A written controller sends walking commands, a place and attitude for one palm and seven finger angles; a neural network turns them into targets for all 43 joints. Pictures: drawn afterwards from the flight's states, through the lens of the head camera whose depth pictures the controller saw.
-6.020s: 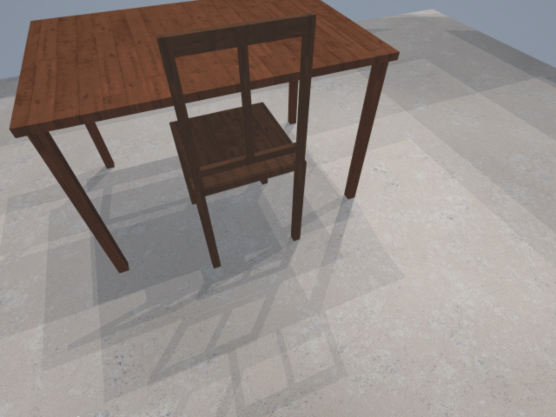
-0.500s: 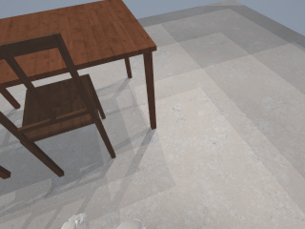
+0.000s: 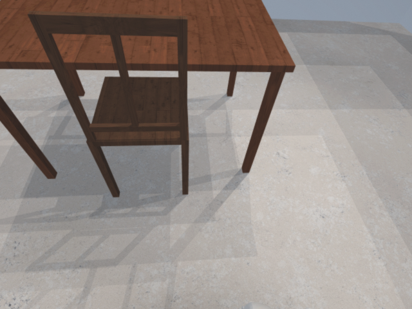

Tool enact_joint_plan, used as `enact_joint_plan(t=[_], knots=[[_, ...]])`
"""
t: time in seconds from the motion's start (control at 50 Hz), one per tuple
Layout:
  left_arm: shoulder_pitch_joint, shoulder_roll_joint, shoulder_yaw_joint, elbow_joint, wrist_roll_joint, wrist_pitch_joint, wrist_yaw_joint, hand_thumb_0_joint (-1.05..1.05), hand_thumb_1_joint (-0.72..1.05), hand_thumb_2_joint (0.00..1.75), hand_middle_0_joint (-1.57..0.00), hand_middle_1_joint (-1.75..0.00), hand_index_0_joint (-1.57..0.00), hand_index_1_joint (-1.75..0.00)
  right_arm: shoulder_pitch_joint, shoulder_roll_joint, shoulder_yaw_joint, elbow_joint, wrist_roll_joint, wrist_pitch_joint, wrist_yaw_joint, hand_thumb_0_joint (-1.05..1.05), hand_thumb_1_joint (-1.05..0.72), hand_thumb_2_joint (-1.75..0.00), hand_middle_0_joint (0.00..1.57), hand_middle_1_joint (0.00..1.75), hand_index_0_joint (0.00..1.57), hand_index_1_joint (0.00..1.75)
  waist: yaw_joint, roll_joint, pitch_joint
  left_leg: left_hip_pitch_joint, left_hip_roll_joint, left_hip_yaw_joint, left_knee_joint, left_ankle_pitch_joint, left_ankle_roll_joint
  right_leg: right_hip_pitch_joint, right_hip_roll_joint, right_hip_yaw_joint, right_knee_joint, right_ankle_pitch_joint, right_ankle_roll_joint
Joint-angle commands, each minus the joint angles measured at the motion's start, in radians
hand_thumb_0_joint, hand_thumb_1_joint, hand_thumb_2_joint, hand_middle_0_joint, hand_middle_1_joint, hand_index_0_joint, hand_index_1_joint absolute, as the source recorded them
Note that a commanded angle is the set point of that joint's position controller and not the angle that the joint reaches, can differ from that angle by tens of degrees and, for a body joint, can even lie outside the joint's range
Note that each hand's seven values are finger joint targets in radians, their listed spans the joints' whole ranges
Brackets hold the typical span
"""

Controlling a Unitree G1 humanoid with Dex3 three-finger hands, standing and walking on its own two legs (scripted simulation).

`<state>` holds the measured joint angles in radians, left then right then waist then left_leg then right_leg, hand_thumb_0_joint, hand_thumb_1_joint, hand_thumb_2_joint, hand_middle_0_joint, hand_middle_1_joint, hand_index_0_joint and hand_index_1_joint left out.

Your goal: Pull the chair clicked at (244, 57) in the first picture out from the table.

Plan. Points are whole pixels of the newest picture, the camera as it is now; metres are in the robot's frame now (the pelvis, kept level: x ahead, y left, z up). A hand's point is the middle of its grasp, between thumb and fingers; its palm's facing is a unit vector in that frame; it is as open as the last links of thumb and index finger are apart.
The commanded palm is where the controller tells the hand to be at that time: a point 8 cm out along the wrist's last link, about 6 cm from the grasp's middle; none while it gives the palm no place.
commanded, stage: turn to face it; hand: left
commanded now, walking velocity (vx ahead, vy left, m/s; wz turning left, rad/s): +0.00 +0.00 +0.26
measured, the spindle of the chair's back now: (126, 86) +0.73 +0.32 -0.05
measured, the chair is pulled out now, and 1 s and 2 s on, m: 0.00 0.00 0.00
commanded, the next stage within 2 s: take the last steps up to it in 0.02 s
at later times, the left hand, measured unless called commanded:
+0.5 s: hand out of the picture -0.03 +0.16 -0.16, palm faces +0.22 -0.96 -0.19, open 7.3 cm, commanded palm none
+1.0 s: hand (95, 256) +0.23 +0.28 -0.17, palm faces +0.13 -0.97 -0.18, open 7.3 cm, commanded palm none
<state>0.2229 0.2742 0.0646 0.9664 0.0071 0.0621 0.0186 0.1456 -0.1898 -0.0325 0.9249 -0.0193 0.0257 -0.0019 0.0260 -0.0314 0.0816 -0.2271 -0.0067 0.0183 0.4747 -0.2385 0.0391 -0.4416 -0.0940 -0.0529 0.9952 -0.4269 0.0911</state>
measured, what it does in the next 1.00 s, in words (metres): walks ahead: right foot, then left foot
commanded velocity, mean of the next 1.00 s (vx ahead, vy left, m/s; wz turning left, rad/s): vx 0.26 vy -0.01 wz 0.04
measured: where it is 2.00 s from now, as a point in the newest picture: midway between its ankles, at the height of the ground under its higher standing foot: (182, 286)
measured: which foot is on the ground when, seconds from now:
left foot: down 0.00-0.20, up 0.22-0.60, down 0.62-1.00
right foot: up 0.00-0.18, down 0.20-0.62, up 0.64-1.00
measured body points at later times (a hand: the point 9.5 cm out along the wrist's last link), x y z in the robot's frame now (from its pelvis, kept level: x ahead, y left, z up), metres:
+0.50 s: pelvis +0.03 +0.00 +0.01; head +0.03 -0.01 +0.46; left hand -0.04 +0.21 -0.14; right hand +0.08 -0.25 -0.15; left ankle +0.02 +0.16 -0.68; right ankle +0.01 -0.13 -0.74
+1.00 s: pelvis +0.17 +0.08 +0.00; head +0.19 +0.09 +0.45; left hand +0.23 +0.33 -0.15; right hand +0.13 -0.12 -0.16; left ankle +0.06 +0.16 -0.74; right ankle +0.29 -0.02 -0.69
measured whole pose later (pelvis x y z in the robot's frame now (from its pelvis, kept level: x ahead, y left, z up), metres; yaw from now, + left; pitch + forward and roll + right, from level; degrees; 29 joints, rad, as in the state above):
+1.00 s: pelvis +0.17 +0.08 +0.00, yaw +7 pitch +0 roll +1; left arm 0.14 0.19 0.06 1.03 0.02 0.00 -0.02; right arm 0.42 -0.09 -0.02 1.13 -0.03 -0.07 -0.02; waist -0.02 -0.04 0.04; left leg 0.04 -0.02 0.16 0.27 -0.30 0.03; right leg -0.58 -0.10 -0.09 0.85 -0.17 0.00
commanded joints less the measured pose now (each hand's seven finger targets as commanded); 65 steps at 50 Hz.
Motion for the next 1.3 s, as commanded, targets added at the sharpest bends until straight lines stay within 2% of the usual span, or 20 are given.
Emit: enact_joint_plan(t=[0.0, 0.14, 0.18, 0.2, 0.3, 0.48, 0.56, 0.58, 0.6, 0.62, 0.64, 0.76, 1.0, 1.06, 1.08, 1.1, 1.12, 1.14, 1.2, 1.28], knots=[[-0.024, 0.034, 0.004, -0.081, 0.003, -0.026, -0.001, 0.00, 0.90, 0.90, -0.20, -0.30, -0.20, -0.30, 0.065, -0.205, -0.054, -0.027, -0.001, -0.011, -0.018, 0.00, -0.90, -0.90, 0.20, 0.30, 0.20, 0.30, -0.051, 0.164, -0.106, 0.131, 0.253, -0.232, -0.144, 0.422, 0.140, -0.006, 0.017, 0.017, -0.111, -0.014, -0.010], [0.109, 0.032, 0.003, -0.032, 0.007, -0.065, 0.008, 0.00, 0.90, 0.90, -0.20, -0.30, -0.20, -0.30, 0.037, -0.145, -0.043, -0.008, 0.009, -0.010, -0.010, 0.00, -0.90, -0.90, 0.20, 0.30, 0.20, 0.30, 0.013, 0.077, -0.136, -0.078, 0.143, -0.227, -0.025, 0.072, 0.057, 0.379, 0.026, 0.026, -0.620, 0.201, -0.038], [0.155, 0.177, 0.029, -0.037, 0.026, -0.073, 0.007, 0.00, 0.90, 0.90, -0.20, -0.30, -0.20, -0.30, 0.026, -0.079, -0.034, -0.047, 0.009, -0.009, 0.003, 0.00, -0.90, -0.90, 0.20, 0.30, 0.20, 0.30, 0.048, -0.254, -0.051, -0.369, -0.042, -0.049, 0.353, -0.360, -0.044, 0.406, -0.346, 0.465, -0.855, -0.133, -0.206], [0.162, 0.154, 0.032, -0.038, 0.015, -0.079, 0.009, 0.00, 0.90, 0.90, -0.20, -0.30, -0.20, -0.30, -0.009, -0.132, -0.049, -0.047, -0.007, 0.001, 0.007, 0.00, -0.90, -0.90, 0.20, 0.30, 0.20, 0.30, 0.056, -0.236, 0.004, -0.391, 0.008, -0.105, 0.486, -0.310, -0.037, 0.288, -0.352, 0.507, -0.911, -0.255, -0.234], [0.088, 0.046, 0.010, -0.032, 0.014, -0.117, 0.002, 0.00, 0.90, 0.90, -0.20, -0.30, -0.20, -0.30, 0.097, -0.089, -0.055, 0.037, -0.013, -0.002, 0.034, 0.00, -0.90, -0.90, 0.20, 0.30, 0.20, 0.30, -0.025, -0.099, 0.020, -0.349, 0.064, -0.041, 0.638, -0.020, -0.063, 0.231, -0.203, 0.180, -0.871, -0.054, -0.176], [0.237, 0.059, 0.013, 0.078, 0.029, -0.125, -0.006, 0.00, 0.90, 0.90, -0.20, -0.30, -0.20, -0.30, -0.001, -0.032, -0.036, 0.015, -0.005, -0.035, 0.042, 0.00, -0.90, -0.90, 0.20, 0.30, 0.20, 0.30, 0.037, -0.130, 0.036, -0.266, 0.078, 0.062, 0.249, -0.074, -0.057, 0.300, -0.219, 0.109, -0.862, -0.008, -0.217], [0.211, 0.051, 0.016, 0.104, 0.019, -0.109, -0.008, 0.00, 0.90, 0.90, -0.20, -0.30, -0.20, -0.30, 0.139, -0.039, -0.029, 0.066, -0.002, -0.063, 0.028, 0.00, -0.90, -0.90, 0.20, 0.30, 0.20, 0.30, -0.029, -0.100, -0.009, 0.068, 0.027, 0.138, 0.000, -0.018, -0.043, 0.165, -0.154, 0.022, -0.702, -0.011, -0.180], [0.204, 0.019, 0.009, 0.102, 0.018, -0.104, -0.011, 0.00, 0.90, 0.90, -0.20, -0.30, -0.20, -0.30, 0.237, -0.082, -0.037, 0.101, -0.002, -0.071, 0.017, 0.00, -0.90, -0.90, 0.20, 0.30, 0.20, 0.30, -0.069, 0.024, -0.042, 0.225, 0.053, 0.093, -0.054, -0.070, -0.041, 0.077, -0.112, -0.017, -0.566, -0.017, -0.155], [0.190, -0.040, 0.000, 0.081, 0.012, -0.101, -0.018, 0.00, 0.90, 0.90, -0.20, -0.30, -0.20, -0.30, 0.362, -0.173, -0.060, 0.134, -0.013, -0.079, 0.004, 0.00, -0.90, -0.90, 0.20, 0.30, 0.20, 0.30, -0.124, 0.261, -0.082, 0.341, 0.263, -0.202, -0.157, -0.191, 0.024, -0.079, -0.014, -0.107, -0.282, -0.042, -0.108], [0.135, -0.072, -0.010, 0.039, 0.013, -0.106, -0.020, 0.00, 0.90, 0.90, -0.20, -0.30, -0.20, -0.30, 0.469, -0.237, -0.072, 0.155, -0.014, -0.075, -0.010, 0.00, -0.90, -0.90, 0.20, 0.30, 0.20, 0.30, -0.148, 0.339, -0.070, 0.357, 0.421, -0.432, -0.280, -0.191, 0.106, -0.224, 0.049, -0.101, -0.041, -0.154, -0.094], [0.084, -0.055, -0.007, 0.028, 0.019, -0.105, -0.014, 0.00, 0.90, 0.90, -0.20, -0.30, -0.20, -0.30, 0.448, -0.213, -0.062, 0.165, -0.014, -0.074, -0.021, 0.00, -0.90, -0.90, 0.20, 0.30, 0.20, 0.30, -0.146, 0.325, -0.071, 0.329, 0.431, -0.444, -0.295, -0.181, 0.140, -0.267, 0.017, -0.010, 0.113, -0.128, -0.113], [0.123, -0.074, -0.003, 0.094, 0.017, -0.089, -0.038, 0.00, 0.90, 0.90, -0.20, -0.30, -0.20, -0.30, 0.265, -0.054, -0.016, 0.136, 0.005, -0.115, -0.031, 0.00, -0.90, -0.90, 0.20, 0.30, 0.20, 0.30, -0.022, 0.138, 0.010, 0.159, 0.276, -0.060, -0.303, 0.296, 0.106, -0.175, -0.034, 0.008, 0.113, 0.192, -0.084], [-0.146, -0.068, -0.006, -0.016, 0.010, -0.086, -0.041, 0.00, 0.90, 0.90, -0.20, -0.30, -0.20, -0.30, 0.356, -0.071, -0.019, 0.197, -0.010, -0.104, -0.037, 0.00, -0.90, -0.90, 0.20, 0.30, 0.20, 0.30, -0.066, 0.134, 0.072, 0.243, 0.286, 0.021, -0.223, 0.587, 0.115, -0.133, 0.018, -0.048, -0.292, 0.239, -0.134], [0.035, -0.032, 0.004, 0.031, 0.013, -0.102, -0.034, 0.00, 0.90, 0.90, -0.20, -0.30, -0.20, -0.30, 0.323, -0.092, -0.022, 0.198, -0.004, -0.098, -0.035, 0.00, -0.90, -0.90, 0.20, 0.30, 0.20, 0.30, 0.017, 0.072, -0.030, 0.184, 0.261, 0.053, 0.015, 0.745, 0.083, 0.180, 0.090, -0.092, -0.414, 0.281, -0.166], [0.179, 0.000, 0.016, 0.077, 0.018, -0.115, -0.028, 0.00, 0.90, 0.90, -0.20, -0.30, -0.20, -0.30, 0.308, -0.091, -0.020, 0.195, 0.004, -0.099, -0.031, 0.00, -0.90, -0.90, 0.20, 0.30, 0.20, 0.30, 0.083, 0.035, -0.109, 0.096, 0.208, 0.087, 0.200, 0.655, 0.050, 0.388, 0.081, -0.065, -0.462, 0.370, -0.179], [0.292, 0.088, 0.040, 0.109, 0.023, -0.127, -0.017, 0.00, 0.90, 0.90, -0.20, -0.30, -0.20, -0.30, 0.355, -0.049, -0.019, 0.185, 0.017, -0.102, -0.024, 0.00, -0.90, -0.90, 0.20, 0.30, 0.20, 0.30, 0.103, -0.125, -0.238, -0.115, 0.084, 0.137, 0.509, 0.277, 0.004, 0.622, -0.145, 0.246, -0.485, 0.581, -0.278], [0.329, 0.146, 0.044, 0.114, 0.001, -0.122, -0.016, 0.00, 0.90, 0.90, -0.20, -0.30, -0.20, -0.30, 0.367, -0.023, -0.014, 0.168, 0.026, -0.099, -0.029, 0.00, -0.90, -0.90, 0.20, 0.30, 0.20, 0.30, 0.076, -0.159, -0.281, -0.230, -0.013, 0.090, 0.819, -0.365, -0.017, 0.635, -0.343, 0.504, -0.622, 0.782, -0.407], [0.235, 0.135, 0.041, 0.087, -0.004, -0.119, -0.012, 0.00, 0.90, 0.90, -0.20, -0.30, -0.20, -0.30, 0.313, -0.023, -0.016, 0.161, 0.024, -0.088, -0.027, 0.00, -0.90, -0.90, 0.20, 0.30, 0.20, 0.30, 0.065, -0.118, -0.253, -0.251, 0.035, -0.024, 0.896, -0.337, -0.003, 0.498, -0.324, 0.519, -0.694, 0.533, -0.419], [0.005, 0.009, 0.005, 0.027, 0.001, -0.116, 0.003, 0.00, 0.90, 0.90, -0.20, -0.30, -0.20, -0.30, 0.257, 0.001, -0.015, 0.145, -0.002, -0.057, -0.017, 0.00, -0.90, -0.90, 0.20, 0.30, 0.20, 0.30, -0.040, 0.017, -0.047, -0.229, 0.115, -0.039, 0.814, -0.140, -0.013, 0.137, -0.204, 0.275, -0.787, 0.310, -0.330], [-0.025, -0.027, -0.013, 0.033, 0.013, -0.117, 0.015, 0.00, 0.90, 0.90, -0.20, -0.30, -0.20, -0.30, 0.324, 0.052, 0.012, 0.179, 0.004, -0.021, -0.028, 0.00, -0.90, -0.90, 0.20, 0.30, 0.20, 0.30, -0.082, 0.012, -0.101, -0.067, 0.088, -0.007, 0.479, -0.132, -0.068, 0.069, -0.146, 0.114, -0.750, 0.682, -0.285]])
